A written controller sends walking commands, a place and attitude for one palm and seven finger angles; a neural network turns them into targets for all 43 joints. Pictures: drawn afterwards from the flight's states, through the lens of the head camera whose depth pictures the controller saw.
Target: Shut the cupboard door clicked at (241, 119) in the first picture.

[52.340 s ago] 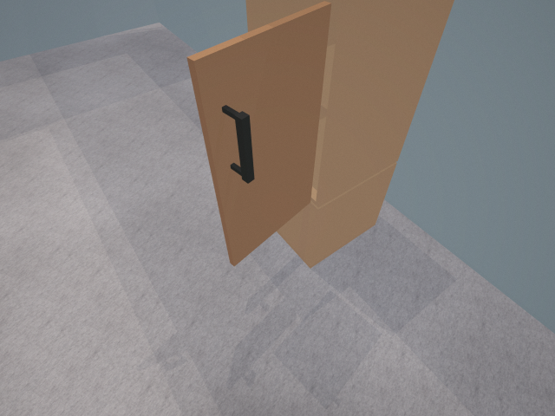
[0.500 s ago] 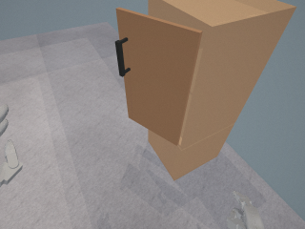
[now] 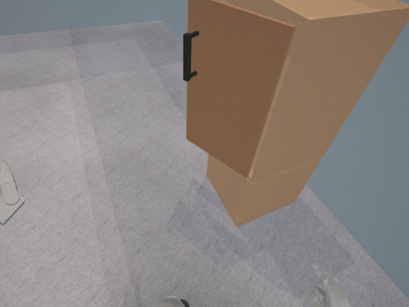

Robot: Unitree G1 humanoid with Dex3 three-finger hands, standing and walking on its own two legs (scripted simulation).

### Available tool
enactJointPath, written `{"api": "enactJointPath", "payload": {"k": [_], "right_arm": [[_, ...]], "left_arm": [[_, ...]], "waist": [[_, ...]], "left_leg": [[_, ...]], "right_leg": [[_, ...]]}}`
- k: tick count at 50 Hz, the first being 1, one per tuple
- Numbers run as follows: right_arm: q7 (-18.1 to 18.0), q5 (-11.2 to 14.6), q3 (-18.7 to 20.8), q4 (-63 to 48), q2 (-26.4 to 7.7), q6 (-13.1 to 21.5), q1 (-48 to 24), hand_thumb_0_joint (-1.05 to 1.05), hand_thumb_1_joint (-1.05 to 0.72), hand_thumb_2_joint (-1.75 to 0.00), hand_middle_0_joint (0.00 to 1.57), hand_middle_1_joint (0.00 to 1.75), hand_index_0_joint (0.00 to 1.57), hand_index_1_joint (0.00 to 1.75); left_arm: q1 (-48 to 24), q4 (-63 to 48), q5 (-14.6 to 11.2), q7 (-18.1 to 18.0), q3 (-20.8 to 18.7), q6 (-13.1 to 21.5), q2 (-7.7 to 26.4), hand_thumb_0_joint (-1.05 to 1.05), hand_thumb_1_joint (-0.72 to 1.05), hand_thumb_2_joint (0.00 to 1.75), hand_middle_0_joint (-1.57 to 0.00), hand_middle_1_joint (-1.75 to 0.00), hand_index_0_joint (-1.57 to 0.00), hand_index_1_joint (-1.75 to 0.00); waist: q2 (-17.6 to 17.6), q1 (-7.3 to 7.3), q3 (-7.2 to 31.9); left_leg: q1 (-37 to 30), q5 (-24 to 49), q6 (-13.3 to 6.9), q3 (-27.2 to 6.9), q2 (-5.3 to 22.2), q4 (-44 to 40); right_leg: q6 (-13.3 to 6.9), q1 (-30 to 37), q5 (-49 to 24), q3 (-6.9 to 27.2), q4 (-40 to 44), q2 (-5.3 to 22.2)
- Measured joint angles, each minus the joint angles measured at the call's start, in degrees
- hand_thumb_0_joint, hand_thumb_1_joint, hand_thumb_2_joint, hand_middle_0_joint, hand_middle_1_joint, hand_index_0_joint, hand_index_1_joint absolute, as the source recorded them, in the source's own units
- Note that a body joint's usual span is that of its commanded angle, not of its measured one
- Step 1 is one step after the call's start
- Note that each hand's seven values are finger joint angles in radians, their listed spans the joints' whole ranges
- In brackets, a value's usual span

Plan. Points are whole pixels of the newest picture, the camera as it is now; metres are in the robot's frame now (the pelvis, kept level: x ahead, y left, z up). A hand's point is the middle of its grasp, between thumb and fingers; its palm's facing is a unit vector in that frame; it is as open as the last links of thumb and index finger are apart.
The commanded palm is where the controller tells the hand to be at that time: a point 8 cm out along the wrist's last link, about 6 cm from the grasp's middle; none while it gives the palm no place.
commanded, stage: step back with the hand held close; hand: left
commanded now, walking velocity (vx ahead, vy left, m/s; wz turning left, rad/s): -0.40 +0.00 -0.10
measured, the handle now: (191, 56) +0.83 +0.07 +0.09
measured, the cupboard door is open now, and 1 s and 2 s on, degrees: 25 25 25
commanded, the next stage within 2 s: stop stepping back and stand still in 0.10 s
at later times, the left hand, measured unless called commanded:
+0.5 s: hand out of the picture +0.09 +0.30 +0.20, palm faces +0.41 -0.85 -0.33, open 7.4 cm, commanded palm +0.04 +0.34 +0.19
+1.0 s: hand out of the picture -0.03 +0.40 +0.21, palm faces +0.44 -0.76 -0.47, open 7.4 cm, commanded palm -0.08 +0.43 +0.19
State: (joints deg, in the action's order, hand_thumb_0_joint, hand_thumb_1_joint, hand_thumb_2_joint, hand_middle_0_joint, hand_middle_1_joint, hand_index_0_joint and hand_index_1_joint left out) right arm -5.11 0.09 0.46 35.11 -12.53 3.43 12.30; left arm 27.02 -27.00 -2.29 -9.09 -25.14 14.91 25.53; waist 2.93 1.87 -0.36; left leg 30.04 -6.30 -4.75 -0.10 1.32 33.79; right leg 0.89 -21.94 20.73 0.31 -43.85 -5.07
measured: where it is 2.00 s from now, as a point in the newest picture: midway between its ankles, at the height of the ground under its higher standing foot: outside the picture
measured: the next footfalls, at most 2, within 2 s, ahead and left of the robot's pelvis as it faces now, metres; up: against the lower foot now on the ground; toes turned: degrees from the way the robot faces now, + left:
right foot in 0.18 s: -0.11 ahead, -0.13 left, +0.00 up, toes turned -3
left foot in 0.56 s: +0.05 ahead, +0.10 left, +0.00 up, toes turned -11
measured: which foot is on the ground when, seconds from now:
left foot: down 0.00-0.44, up 0.46-0.54, down 0.56-0.72, up 0.74-0.96, down 0.98-1.00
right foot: up 0.00-0.16, down 0.18-0.54, up 0.56-0.76, down 0.78-1.00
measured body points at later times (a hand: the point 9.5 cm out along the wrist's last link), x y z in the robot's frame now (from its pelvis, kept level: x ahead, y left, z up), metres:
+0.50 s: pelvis -0.12 +0.05 -0.01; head -0.16 +0.09 +0.43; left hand +0.06 +0.35 +0.21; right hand +0.01 -0.22 -0.07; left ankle +0.06 +0.08 -0.69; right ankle -0.16 -0.12 -0.72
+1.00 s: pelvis -0.25 +0.14 +0.00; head -0.27 +0.15 +0.45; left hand -0.06 +0.44 +0.24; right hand -0.16 -0.13 -0.09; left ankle -0.24 +0.30 -0.73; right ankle -0.24 +0.03 -0.72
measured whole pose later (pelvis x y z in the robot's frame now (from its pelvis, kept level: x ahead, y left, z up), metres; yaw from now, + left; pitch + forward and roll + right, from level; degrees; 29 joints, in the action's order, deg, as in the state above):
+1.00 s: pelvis -0.25 +0.14 +0.00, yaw -6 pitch +1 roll +1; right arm -5.0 -0.4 0.8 38.2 -13.6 5.4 17.4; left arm 30.5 -28.3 -2.8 -11.0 -29.0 13.1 27.8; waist -1.0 0.6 3.9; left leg 16.8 -18.8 -0.3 3.3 5.5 34.0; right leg -2.4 -21.9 18.1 -4.8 -39.0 2.7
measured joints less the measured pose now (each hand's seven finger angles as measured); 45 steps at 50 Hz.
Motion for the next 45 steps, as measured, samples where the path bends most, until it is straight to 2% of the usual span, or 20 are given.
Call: {"api": "enactJointPath", "payload": {"k": [4, 8, 10, 13, 15, 18, 21, 24, 26, 27, 28, 31, 32, 34, 36, 37, 39, 40, 42, 45], "right_arm": [[1.4, -0.2, 0.2, 0.0, 1.7, 1.2, 0.0, 0.01, -0.9, -0.9, 0.2, 0.3, 0.2, 0.3], [2.6, -0.2, -0.3, -0.2, 2.6, 2.6, -1.8, 0.01, -0.9, -0.9, 0.2, 0.3, 0.21, 0.3], [2.6, -0.5, -0.5, 1.0, 2.2, 3.0, -3.9, 0.01, -0.9, -0.9, 0.2, 0.3, 0.21, 0.3], [1.9, -0.3, -1.1, 3.3, 2.4, 2.7, -3.3, 0.01, -0.9, -0.9, 0.2, 0.3, 0.21, 0.3], [1.3, -0.2, -1.4, 2.8, 2.2, 2.6, -1.7, 0.01, -0.9, -0.9, 0.2, 0.3, 0.21, 0.3], [0.5, 0.1, -1.0, 1.9, 1.5, 1.9, 0.0, 0.01, -0.9, -0.9, 0.2, 0.3, 0.21, 0.3], [0.3, 0.3, -0.9, 1.4, 1.3, 1.0, 1.3, 0.01, -0.9, -0.9, 0.2, 0.3, 0.21, 0.3], [0.8, 0.4, -0.3, 0.6, 0.5, 0.7, 2.8, 0.01, -0.9, -0.9, 0.2, 0.3, 0.21, 0.3], [1.2, 0.3, -0.3, 1.7, -0.1, 0.3, 3.9, 0.01, -0.9, -0.9, 0.2, 0.3, 0.21, 0.3], [1.2, 0.1, -0.4, 1.9, -0.6, 0.1, 4.5, 0.01, -0.9, -0.9, 0.2, 0.3, 0.21, 0.3], [1.1, -0.2, -0.3, 1.8, -1.4, 0.4, 4.8, 0.01, -0.9, -0.9, 0.2, 0.3, 0.21, 0.3], [1.4, -1.0, 0.7, 4.2, 0.3, 1.8, 2.6, 0.01, -0.9, -0.9, 0.2, 0.3, 0.2, 0.3], [2.0, -1.1, 0.6, 4.8, 1.5, 2.0, 2.1, 0.01, -0.9, -0.9, 0.2, 0.3, 0.2, 0.3], [3.6, -1.3, 0.3, 5.0, 4.1, 1.7, 1.8, 0.01, -0.9, -0.9, 0.2, 0.3, 0.2, 0.3], [5.1, -1.5, 0.4, 3.5, 5.7, 1.4, 2.9, 0.01, -0.9, -0.9, 0.2, 0.3, 0.2, 0.3], [5.8, -0.8, 0.1, 2.1, 6.1, 1.4, 3.9, 0.01, -0.9, -0.9, 0.2, 0.3, 0.2, 0.3], [6.5, 0.7, -1.2, -0.2, 6.6, 1.0, 4.9, 0.01, -0.9, -0.9, 0.2, 0.3, 0.21, 0.3], [6.2, 0.8, -1.2, -0.1, 6.1, 0.5, 4.2, 0.01, -0.9, -0.9, 0.2, 0.3, 0.21, 0.3], [5.4, -0.5, -1.1, 1.3, 5.5, -0.2, 4.0, 0.01, -0.9, -0.9, 0.2, 0.3, 0.21, 0.3], [3.6, -1.0, -0.8, 3.8, 4.0, 0.0, 5.3, 0.01, -0.9, -0.9, 0.2, 0.3, 0.21, 0.3]], "left_arm": [[0.1, -1.4, -1.2, 0.6, -2.0, 0.0, 1.8, 0.02, 0.89, 0.9, -0.21, -0.31, -0.21, -0.3], [4.5, -5.6, -3.1, 0.5, -3.7, 0.8, 2.4, 0.02, 0.89, 0.9, -0.21, -0.31, -0.21, -0.3], [4.6, -6.3, -2.7, 0.8, -2.3, 1.7, 0.8, 0.02, 0.89, 0.9, -0.21, -0.31, -0.21, -0.3], [3.2, -5.5, -1.6, 1.0, 1.5, 1.4, -0.5, 0.02, 0.89, 0.9, -0.21, -0.31, -0.21, -0.3], [1.6, -4.9, -1.4, 1.2, 2.5, -0.2, -0.5, 0.02, 0.89, 0.9, -0.21, -0.31, -0.21, -0.3], [-2.0, -1.8, -1.6, 1.5, 2.8, -2.5, -0.5, 0.02, 0.89, 0.9, -0.22, -0.31, -0.21, -0.3], [-3.3, 0.2, -2.1, 1.2, 1.5, -4.4, -0.1, 0.02, 0.89, 0.9, -0.22, -0.31, -0.21, -0.3], [-0.3, -3.6, -2.7, 1.1, -0.3, -5.3, 0.8, 0.02, 0.89, 0.9, -0.21, -0.31, -0.21, -0.3], [3.1, -8.0, -2.5, 0.7, -1.7, -4.9, 1.2, 0.02, 0.89, 0.9, -0.21, -0.31, -0.21, -0.3], [3.8, -9.8, -2.3, 0.5, -2.2, -4.7, 1.1, 0.02, 0.89, 0.9, -0.21, -0.31, -0.21, -0.3], [3.0, -10.6, -2.2, 0.3, -2.5, -4.5, 0.9, 0.02, 0.89, 0.9, -0.21, -0.31, -0.21, -0.3], [-9.6, -4.7, -0.8, 0.3, -1.3, -4.8, 0.7, 0.02, 0.89, 0.9, -0.21, -0.31, -0.21, -0.3], [-13.5, -1.9, -0.7, 0.5, -0.8, -5.5, 0.5, 0.02, 0.89, 0.9, -0.21, -0.31, -0.21, -0.3], [-16.2, 1.1, -1.4, 1.1, -0.9, -8.0, 0.2, 0.02, 0.89, 0.9, -0.21, -0.31, -0.21, -0.3], [-11.9, 0.1, -2.7, 1.7, -0.7, -9.1, 0.2, 0.02, 0.89, 0.9, -0.21, -0.31, -0.2, -0.3], [-7.1, -2.4, -2.7, 1.8, -0.7, -8.5, 1.4, 0.02, 0.89, 0.9, -0.21, -0.31, -0.2, -0.3], [5.4, -10.0, -2.7, 1.9, -3.7, -6.2, 4.3, 0.02, 0.9, 0.9, -0.21, -0.31, -0.2, -0.3], [9.6, -12.9, -3.0, 2.6, -4.3, -5.4, 4.0, 0.02, 0.89, 0.9, -0.21, -0.31, -0.2, -0.3], [13.6, -14.8, -2.7, 3.8, -4.7, -2.4, 6.2, 0.02, 0.89, 0.9, -0.21, -0.31, -0.21, -0.3], [10.2, -10.9, -0.4, 2.6, -3.4, -0.2, 7.2, 0.02, 0.88, 0.9, -0.22, -0.31, -0.22, -0.3]], "waist": [[0.0, 0.06, 1.5], [-2.5, -2.67, 3.2], [-1.8, -4.25, 1.8], [-2.3, -4.98, 1.2], [-2.5, -4.17, 1.8], [-1.3, -1.38, 2.3], [-1.3, 0.95, 2.7], [-1.8, 0.37, 2.2], [-3.6, -2.34, 3.2], [-3.9, -3.41, 4.2], [-3.1, -3.59, 5.0], [-3.1, -1.29, 0.3], [-3.5, -0.72, -1.2], [-4.1, 0.61, -3.0], [-3.4, 2.54, -3.0], [-4.3, 3.04, -2.0], [-10.4, 0.42, 1.2], [-10.5, -0.64, 0.7], [-9.5, -0.93, 0.2], [-7.9, -1.4, 2.6]], "left_leg": [[1.9, 4.0, 0.5, 1.3, 1.9, -5.3], [4.7, 7.9, 2.4, 5.4, 2.3, -9.1], [5.9, 5.2, 4.2, 6.0, 3.4, -6.5], [2.9, -1.9, 5.8, 5.1, 2.2, -2.6], [1.1, 0.7, 5.1, 5.0, 1.6, -3.7], [0.1, 4.0, 2.5, 3.8, 0.8, -3.7], [1.1, -5.1, 6.2, 2.7, -0.3, -2.1], [4.8, -14.1, 9.5, 1.2, -0.8, 8.8], [4.1, -15.3, 9.2, -0.2, -1.1, 20.9], [1.6, -17.0, 8.6, -1.1, -0.8, 20.9], [-0.2, -17.6, 7.8, -3.0, -0.3, 17.1], [2.4, -8.5, 4.1, -4.0, -1.3, 17.8], [2.0, -6.4, 5.4, -4.3, -1.4, 15.6], [0.2, -2.3, 11.0, -4.0, -0.8, 7.9], [-1.0, -3.1, 16.3, -3.1, -0.4, 0.1], [1.4, -9.3, 15.4, -0.9, -1.4, 3.6], [9.5, -16.8, 4.8, 2.5, -5.4, 24.5], [11.3, -16.6, 2.9, 1.7, -5.0, 33.4], [10.4, -15.9, 3.4, 1.1, -2.1, 39.7], [3.6, -16.3, 3.7, 2.1, 2.3, 29.4]], "right_leg": [[-1.2, 3.9, 6.3, -1.8, -3.7, -1.4], [-2.5, 12.5, 8.0, -3.0, 11.4, 0.7], [-1.8, 13.0, 3.1, -1.9, 14.0, 0.6], [-0.5, 14.5, 2.8, -0.6, 12.6, 1.4], [0.1, 15.1, 3.8, -0.6, 10.8, 1.9], [-0.2, 16.1, 5.4, -1.8, 9.0, 1.9], [-2.9, 15.3, 9.8, -2.4, 8.0, 2.1], [-4.4, 12.8, 9.3, -2.9, 5.5, 3.3], [-5.4, 9.9, 6.9, -3.0, 1.6, 6.2], [-4.9, 7.8, 7.9, -3.1, -1.1, 7.3], [-4.2, 5.1, 11.0, -3.5, -4.5, 7.3], [-2.1, -0.1, 11.9, 0.1, -17.7, 4.2], [-1.9, -1.2, 11.7, 0.6, -20.7, 2.6], [-2.0, -2.0, 12.0, -1.1, -22.9, -0.6], [-3.7, 1.7, 14.1, -6.2, -15.2, -2.8], [-6.3, 4.5, 14.9, -8.0, -7.8, -2.3], [-10.5, 5.1, 11.6, -2.8, 5.0, 2.1], [-10.0, 3.1, 4.0, -2.2, 4.9, 2.9], [-6.8, 2.0, -1.5, -3.4, 5.2, 3.6], [-5.8, 2.3, -0.7, -5.5, 8.2, 5.3]]}}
